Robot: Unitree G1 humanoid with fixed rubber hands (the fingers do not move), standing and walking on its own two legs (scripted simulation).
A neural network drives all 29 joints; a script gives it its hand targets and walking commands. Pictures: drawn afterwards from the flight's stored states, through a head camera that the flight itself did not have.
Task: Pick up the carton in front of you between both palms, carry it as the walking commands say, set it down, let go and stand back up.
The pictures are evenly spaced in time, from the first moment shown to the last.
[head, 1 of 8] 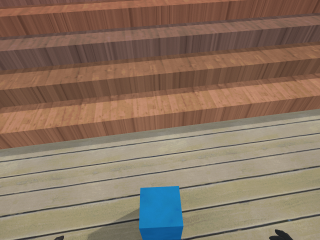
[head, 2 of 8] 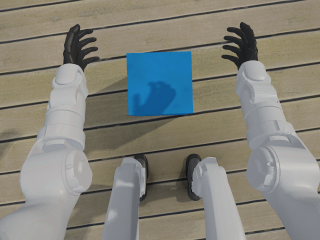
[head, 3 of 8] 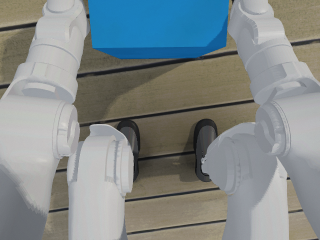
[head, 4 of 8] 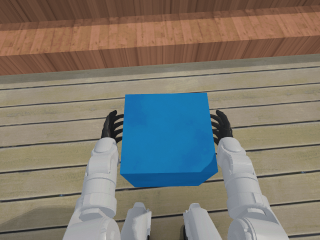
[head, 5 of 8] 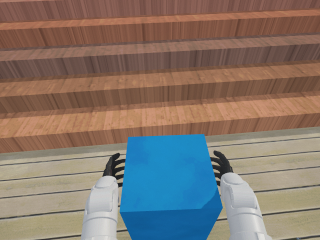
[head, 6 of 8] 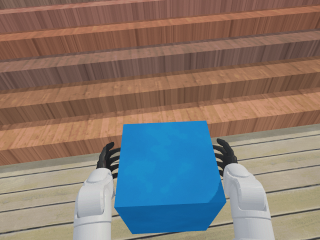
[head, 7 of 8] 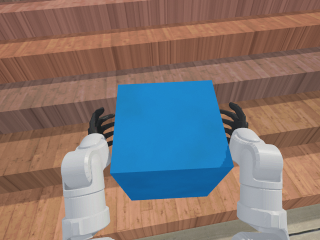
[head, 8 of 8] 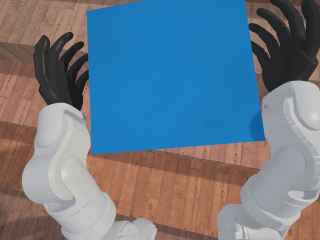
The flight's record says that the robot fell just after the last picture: yes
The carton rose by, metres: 1.23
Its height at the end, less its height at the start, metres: +1.23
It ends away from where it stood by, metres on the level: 2.08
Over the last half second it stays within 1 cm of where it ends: no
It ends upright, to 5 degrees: no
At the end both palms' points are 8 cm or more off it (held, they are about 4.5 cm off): no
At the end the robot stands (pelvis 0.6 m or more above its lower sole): yes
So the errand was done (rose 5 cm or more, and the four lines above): no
